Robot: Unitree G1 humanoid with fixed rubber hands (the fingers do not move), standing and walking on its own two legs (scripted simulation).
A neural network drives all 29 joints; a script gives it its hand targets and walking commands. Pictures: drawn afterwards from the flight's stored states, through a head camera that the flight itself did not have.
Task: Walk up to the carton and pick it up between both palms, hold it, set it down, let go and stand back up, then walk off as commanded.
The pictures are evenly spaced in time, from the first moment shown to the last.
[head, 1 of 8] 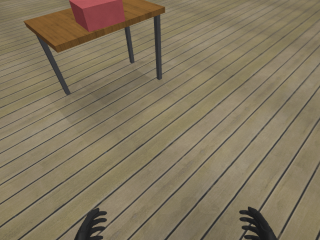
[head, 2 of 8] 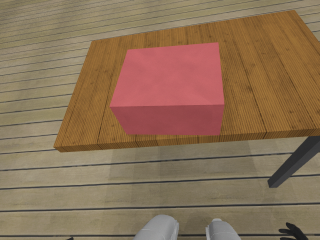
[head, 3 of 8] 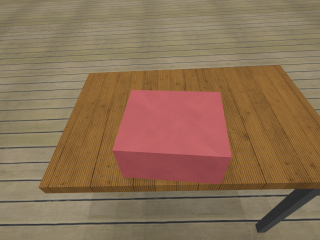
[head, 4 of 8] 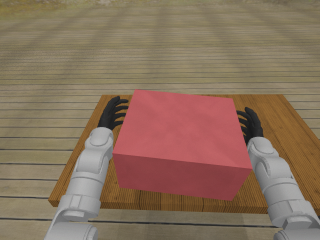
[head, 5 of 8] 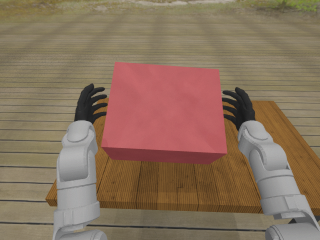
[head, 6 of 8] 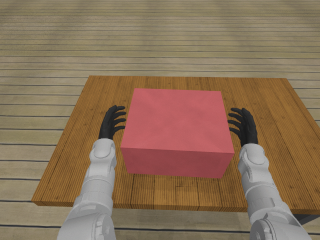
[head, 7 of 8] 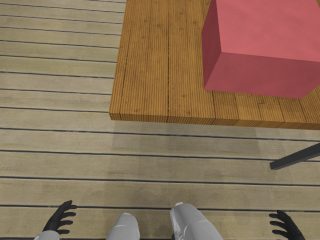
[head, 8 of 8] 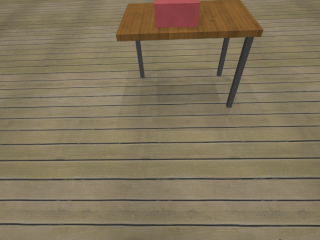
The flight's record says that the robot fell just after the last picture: no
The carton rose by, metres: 0.19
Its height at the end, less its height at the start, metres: +0.00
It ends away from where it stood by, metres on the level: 0.07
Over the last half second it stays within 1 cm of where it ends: yes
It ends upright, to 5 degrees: yes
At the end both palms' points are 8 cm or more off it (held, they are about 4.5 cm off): yes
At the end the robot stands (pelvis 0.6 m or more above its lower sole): yes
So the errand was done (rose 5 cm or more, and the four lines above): yes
